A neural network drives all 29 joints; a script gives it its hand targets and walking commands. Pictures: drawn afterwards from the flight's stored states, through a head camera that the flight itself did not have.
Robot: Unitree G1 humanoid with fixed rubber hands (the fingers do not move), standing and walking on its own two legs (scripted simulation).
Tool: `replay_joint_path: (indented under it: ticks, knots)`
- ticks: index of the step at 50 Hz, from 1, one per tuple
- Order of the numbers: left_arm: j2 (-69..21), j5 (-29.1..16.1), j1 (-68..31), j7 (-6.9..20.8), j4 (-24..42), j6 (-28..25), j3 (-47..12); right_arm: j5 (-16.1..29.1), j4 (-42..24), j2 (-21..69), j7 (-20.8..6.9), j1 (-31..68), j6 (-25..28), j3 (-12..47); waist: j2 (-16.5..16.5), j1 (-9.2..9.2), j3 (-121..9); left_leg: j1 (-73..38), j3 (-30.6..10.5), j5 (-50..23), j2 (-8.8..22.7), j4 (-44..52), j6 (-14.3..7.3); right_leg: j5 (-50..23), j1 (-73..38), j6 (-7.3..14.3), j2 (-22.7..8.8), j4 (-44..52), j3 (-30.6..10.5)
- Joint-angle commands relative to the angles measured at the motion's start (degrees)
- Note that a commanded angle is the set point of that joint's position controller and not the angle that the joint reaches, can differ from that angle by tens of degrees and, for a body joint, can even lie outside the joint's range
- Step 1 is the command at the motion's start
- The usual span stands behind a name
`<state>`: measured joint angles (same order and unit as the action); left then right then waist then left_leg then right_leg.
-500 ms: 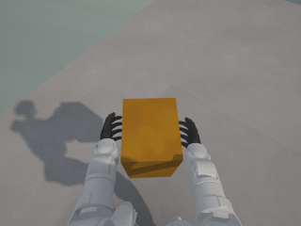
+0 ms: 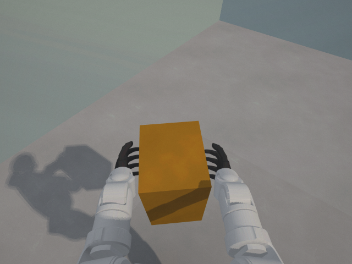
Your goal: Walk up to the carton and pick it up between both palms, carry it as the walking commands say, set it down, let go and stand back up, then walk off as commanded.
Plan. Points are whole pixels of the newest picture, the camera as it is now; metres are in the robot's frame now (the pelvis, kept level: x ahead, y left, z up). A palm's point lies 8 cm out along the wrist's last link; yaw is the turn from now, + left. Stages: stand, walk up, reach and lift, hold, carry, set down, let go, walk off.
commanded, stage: reach and lift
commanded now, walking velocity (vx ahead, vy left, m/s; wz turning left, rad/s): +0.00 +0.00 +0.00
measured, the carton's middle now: (173, 176) +0.35 +0.04 -0.05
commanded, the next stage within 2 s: hold in 1.70 s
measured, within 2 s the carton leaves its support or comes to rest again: neither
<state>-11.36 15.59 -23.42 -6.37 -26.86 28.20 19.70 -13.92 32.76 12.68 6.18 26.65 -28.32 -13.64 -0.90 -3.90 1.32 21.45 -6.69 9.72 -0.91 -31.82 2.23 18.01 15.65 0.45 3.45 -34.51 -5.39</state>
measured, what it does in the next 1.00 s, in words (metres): stands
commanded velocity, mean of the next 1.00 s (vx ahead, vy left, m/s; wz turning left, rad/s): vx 0.00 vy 0.00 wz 0.00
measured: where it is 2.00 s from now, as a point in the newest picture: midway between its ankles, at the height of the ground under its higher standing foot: outside the picture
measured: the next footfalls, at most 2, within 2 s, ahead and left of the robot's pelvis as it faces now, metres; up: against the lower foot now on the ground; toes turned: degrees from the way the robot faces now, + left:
none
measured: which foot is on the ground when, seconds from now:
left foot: down 0.00-1.00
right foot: down 0.00-1.00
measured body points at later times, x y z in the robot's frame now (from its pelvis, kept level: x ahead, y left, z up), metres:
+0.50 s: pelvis +0.00 +0.01 +0.01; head -0.04 +0.02 +0.45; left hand +0.32 +0.16 +0.05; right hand +0.34 -0.09 +0.05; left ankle +0.08 +0.14 -0.73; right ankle +0.00 -0.12 -0.73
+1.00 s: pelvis +0.01 +0.02 +0.01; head -0.03 +0.02 +0.46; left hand +0.33 +0.14 +0.05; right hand +0.33 -0.10 +0.05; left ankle +0.08 +0.14 -0.73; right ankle +0.00 -0.12 -0.73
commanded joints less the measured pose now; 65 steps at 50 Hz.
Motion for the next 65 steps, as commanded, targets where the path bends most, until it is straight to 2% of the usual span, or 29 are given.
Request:
replay_joint_path:
  ticks: [1, 3, 4, 5, 7, 8, 10, 12, 13, 19, 22, 23, 24, 25, 27, 28, 29, 31, 37, 41, 43, 45, 52, 55, 56, 59, 62, 64, 65]
  knots:
    - [-60.1, -11.2, -34.4, 15.9, -4.9, 3.5, -32.0, 9.5, -2.1, 60.9, -13.7, 37.5, 1.1, 24.7, 1.1, 0.43, -19.3, -20.7, 3.2, -1.9, -4.4, 2.6, -2.2, -0.7, 4.5, 0.2, 1.9, 10.0, 0.3]
    - [-62.0, -12.7, -37.7, 15.5, -2.7, 4.1, -34.5, 11.4, -5.0, 63.9, -13.9, 39.3, 0.9, 27.1, 1.1, 0.38, -21.9, -23.6, 3.4, -5.3, -4.6, 2.4, -2.2, -4.5, 3.5, 0.7, 2.0, 9.5, 0.0]
    - [-63.5, -14.1, -41.6, 15.3, 0.3, 4.6, -37.3, 11.6, -4.9, 63.8, -14.0, 39.4, 0.5, 26.1, 1.9, 3.42, -21.4, -25.8, 3.0, -1.9, -5.1, 2.7, -1.7, -0.7, 3.7, 1.6, 1.0, 10.7, -0.2]
    - [-65.2, -13.5, -37.9, 15.9, -2.5, 5.4, -35.8, 12.1, -9.8, 62.1, -14.0, 43.1, 0.2, 28.7, 1.4, 0.47, -24.2, -25.9, 3.3, -4.3, -4.9, 2.1, -1.9, -1.7, 2.6, 1.4, 1.5, 10.3, -0.2]
    - [-64.6, -15.8, -38.4, 15.4, 1.9, 7.0, -39.4, 12.4, -7.6, 63.6, -14.0, 38.1, -2.1, 29.0, 2.7, 2.9, -27.4, -29.1, 2.7, -7.2, -4.1, 2.4, -1.1, -5.5, 1.1, 0.9, 2.4, 10.0, 0.3]
    - [-63.7, -14.5, -34.6, 15.2, 1.1, 8.0, -37.5, 13.4, -7.7, 64.9, -14.2, 36.5, -3.2, 30.4, 2.5, -1.08, -27.6, -28.3, 3.6, -11.0, -4.7, 3.4, -1.5, -8.3, -2.1, 0.5, 2.5, 10.4, 0.4]
    - [-63.0, -13.7, -35.5, 14.6, 0.9, 9.7, -36.8, 12.5, -5.7, 60.9, -14.9, 36.2, -4.5, 27.2, 6.0, 1.41, -18.4, -25.6, 2.6, -5.3, -4.8, 5.1, -0.9, -4.0, -0.2, 1.0, 2.2, 10.9, 0.9]
    - [-62.8, -12.1, -33.2, 14.6, -3.4, 11.3, -32.2, 11.1, -4.6, 58.7, -14.8, 36.9, -5.9, 24.4, 2.1, -0.08, -13.4, -25.3, 3.1, -3.5, -4.6, 5.7, -1.3, -1.0, 2.3, 1.3, 1.5, 13.3, 0.8]
    - [-63.6, -13.1, -36.5, 14.9, -1.2, 11.2, -33.0, 10.2, -3.8, 60.1, -14.4, 37.1, -6.6, 23.8, -2.8, 2.43, -11.6, -26.5, 3.2, -1.9, -5.1, 5.3, -1.4, 0.4, 2.5, 0.8, 0.6, 14.4, 0.9]
    - [-65.3, -15.1, -37.4, 14.2, 2.3, 11.5, -36.2, 14.3, -10.1, 59.1, -15.0, 42.1, -6.3, 26.7, 4.9, 1.74, -19.9, -29.4, 3.1, -8.4, -4.5, 4.6, -0.3, -6.5, -0.5, 1.4, 1.4, 11.8, 0.3]
    - [-62.5, -14.6, -42.7, 14.2, 3.0, 11.5, -34.4, 10.8, -1.7, 58.6, -14.4, 36.7, -7.5, 22.1, 3.2, 3.96, -15.4, -27.2, 3.5, -1.1, -4.8, 4.8, -0.3, 0.4, 3.2, 1.5, 0.7, 13.6, 0.3]
    - [-64.9, -14.2, -37.3, 14.2, -0.1, 11.6, -34.4, 11.5, -6.4, 59.2, -14.5, 39.2, -6.5, 24.2, -0.2, 2.73, -19.3, -30.9, 3.6, -6.1, -4.8, 4.1, -0.5, -3.9, 2.3, 1.5, 0.6, 13.5, 0.6]
    - [-65.2, -16.0, -41.4, 14.4, 2.9, 11.4, -37.9, 12.7, -8.2, 57.9, -14.4, 41.2, -6.2, 24.3, 2.6, 4.69, -19.5, -30.9, 2.5, -6.6, -4.5, 3.6, 0.1, -4.6, 3.2, 1.7, 1.0, 12.5, 0.2]
    - [-64.6, -15.3, -37.1, 14.2, -0.2, 11.5, -35.2, 13.5, -11.2, 58.8, -14.3, 44.0, -6.8, 26.8, -1.1, 2.6, -19.7, -29.6, 2.6, -6.6, -4.0, 4.1, -0.9, -5.7, 0.2, 0.9, 0.9, 12.5, 0.4]
    - [-64.7, -14.8, -36.7, 14.0, 0.6, 11.9, -35.3, 11.2, -6.3, 59.1, -14.2, 38.1, -8.0, 24.9, -0.2, 3.39, -19.5, -28.6, 2.2, -6.4, -3.5, 5.0, -1.0, -5.5, -1.2, 0.8, 1.7, 12.2, 0.7]
    - [-65.8, -14.7, -37.0, 13.7, 0.5, 11.6, -37.4, 13.7, -10.9, 56.8, -14.5, 42.4, -6.6, 25.8, 6.1, 3.68, -21.1, -28.9, 2.1, -7.0, -4.2, 4.7, 0.1, -6.5, -1.5, 1.4, 1.3, 11.7, 0.2]
    - [-64.9, -15.4, -36.8, 13.9, 0.4, 11.1, -36.0, 12.9, -10.6, 56.9, -14.7, 43.9, -7.1, 27.1, 0.7, 4.26, -20.9, -29.4, 1.3, -5.0, -3.8, 4.7, -0.6, -4.3, -0.6, 0.8, 1.7, 11.8, 1.1]
    - [-65.3, -15.5, -41.8, 13.5, 2.4, 11.0, -37.6, 12.4, -6.4, 56.5, -14.6, 41.0, -7.1, 23.9, 6.4, 5.47, -20.2, -27.0, 1.4, -1.5, -3.8, 4.8, 0.2, -2.8, -0.6, 1.4, 1.7, 10.9, 0.9]
    - [-64.6, -15.3, -40.0, 13.1, 1.0, 10.4, -35.1, 14.4, -9.4, 57.3, -15.3, 43.8, -7.4, 26.4, 1.0, 3.44, -20.9, -26.6, 0.6, -4.2, -2.7, 4.4, -0.6, -4.1, -0.5, 0.6, 1.5, 10.9, 1.0]
    - [-66.8, -16.0, -34.2, 13.6, 1.1, 11.2, -38.1, 14.2, -11.7, 56.5, -14.8, 36.5, -7.8, 28.5, 3.8, 4.96, -21.5, -27.8, 1.8, -12.4, -3.8, 5.3, 0.0, -13.2, -5.2, 0.7, 1.4, 11.7, 1.0]
    - [-65.7, -15.9, -32.0, 13.5, 2.5, 11.3, -37.7, 14.9, -13.9, 58.7, -14.7, 36.6, -8.2, 30.0, 1.2, 2.74, -23.7, -29.0, 1.6, -14.2, -3.9, 5.6, -0.6, -14.4, -5.7, 0.3, 1.7, 12.1, 0.4]
    - [-64.9, -16.4, -32.8, 13.5, 2.7, 11.4, -38.1, 14.7, -13.2, 57.5, -14.8, 35.7, -8.5, 30.3, 1.3, 4.83, -20.3, -29.8, 0.8, -11.9, -3.2, 5.7, -0.4, -11.4, -2.2, 0.5, 1.6, 12.2, 0.6]
    - [-65.5, -15.5, -33.2, 14.5, -0.2, 12.1, -36.9, 13.8, -11.7, 59.2, -14.8, 36.1, -8.6, 29.0, 2.5, 4.15, -17.7, -26.4, 2.4, -4.6, -4.0, 6.1, -0.3, -5.9, -1.9, 0.5, 1.3, 12.9, 0.8]
    - [-62.2, -15.7, -35.6, 15.2, 2.8, 11.0, -36.1, 13.9, -8.5, 62.3, -14.5, 33.9, -9.0, 28.7, -1.3, 3.93, -18.6, -27.3, 2.6, -5.9, -4.7, 5.0, -1.0, -7.7, -0.1, -0.2, -0.1, 13.4, 0.0]
    - [-64.0, -16.9, -36.7, 15.2, 7.0, 10.4, -39.2, 15.9, -12.3, 62.7, -15.0, 34.4, -8.4, 30.7, 2.0, 3.82, -23.9, -29.4, 2.4, -10.5, -4.0, 5.4, -0.8, -12.5, -2.6, -0.4, 1.0, 11.8, 0.3]
    - [-64.6, -19.3, -33.7, 15.4, 11.6, 10.6, -43.7, 15.9, -14.5, 63.6, -14.1, 28.3, -8.9, 33.5, 1.4, 5.69, -28.5, -31.0, 2.4, -17.5, -4.8, 4.7, -0.4, -23.4, -7.7, -1.1, 0.8, 11.1, -0.2]
    - [-63.5, -17.0, -30.9, 15.8, 4.3, 12.2, -38.8, 14.7, -14.9, 61.6, -13.9, 30.9, -9.5, 31.5, 0.9, 4.37, -15.9, -24.9, 2.2, -9.0, -4.9, 6.4, -0.6, -15.6, -4.2, -0.5, 0.3, 12.5, -0.3]
    - [-62.4, -16.6, -34.3, 15.9, 5.7, 11.8, -38.0, 13.0, -7.8, 62.3, -14.1, 26.5, -10.0, 27.6, 0.7, 6.35, -12.6, -25.9, 2.4, -2.6, -4.8, 6.2, -0.8, -6.0, 0.0, -0.1, -0.2, 14.3, -0.2]
    - [-63.4, -17.3, -35.3, 16.1, 6.7, 11.2, -39.1, 15.1, -11.6, 63.9, -14.1, 31.2, -9.1, 30.0, 1.1, 4.44, -16.4, -25.3, 3.0, -4.1, -5.1, 5.4, -0.7, -6.8, -1.6, 0.0, -0.6, 14.2, -0.3]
